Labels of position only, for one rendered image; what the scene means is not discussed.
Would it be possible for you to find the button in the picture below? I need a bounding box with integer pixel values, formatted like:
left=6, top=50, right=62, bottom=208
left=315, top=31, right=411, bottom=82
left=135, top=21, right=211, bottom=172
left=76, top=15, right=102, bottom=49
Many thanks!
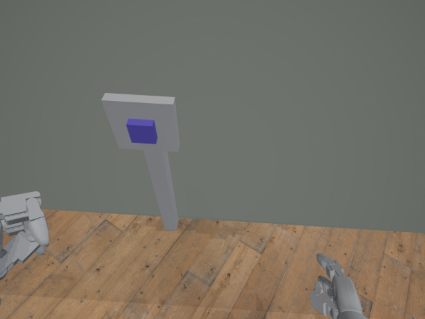
left=126, top=118, right=157, bottom=144

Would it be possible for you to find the panel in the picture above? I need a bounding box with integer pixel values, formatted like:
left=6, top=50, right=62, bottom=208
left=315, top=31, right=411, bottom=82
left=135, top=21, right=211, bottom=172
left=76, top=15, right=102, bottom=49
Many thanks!
left=102, top=93, right=180, bottom=231

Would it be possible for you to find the robot left hand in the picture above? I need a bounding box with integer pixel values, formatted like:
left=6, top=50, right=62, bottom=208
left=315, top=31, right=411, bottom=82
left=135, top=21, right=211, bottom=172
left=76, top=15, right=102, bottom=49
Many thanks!
left=0, top=191, right=49, bottom=280

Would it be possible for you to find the robot right hand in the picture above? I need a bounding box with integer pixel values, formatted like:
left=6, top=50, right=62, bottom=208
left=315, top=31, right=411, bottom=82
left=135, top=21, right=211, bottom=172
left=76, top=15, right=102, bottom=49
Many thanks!
left=310, top=253, right=363, bottom=319

